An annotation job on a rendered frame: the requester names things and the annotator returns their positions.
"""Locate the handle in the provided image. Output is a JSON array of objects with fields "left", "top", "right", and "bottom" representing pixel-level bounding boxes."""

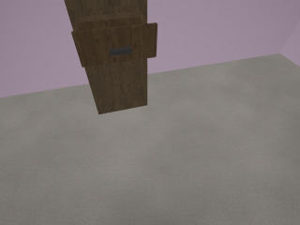
[{"left": 109, "top": 44, "right": 132, "bottom": 56}]

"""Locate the drawer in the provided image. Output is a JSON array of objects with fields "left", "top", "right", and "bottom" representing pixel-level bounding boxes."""
[{"left": 71, "top": 16, "right": 158, "bottom": 68}]

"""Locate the cabinet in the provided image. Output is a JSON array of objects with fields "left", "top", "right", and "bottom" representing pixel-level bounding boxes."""
[{"left": 64, "top": 0, "right": 147, "bottom": 114}]

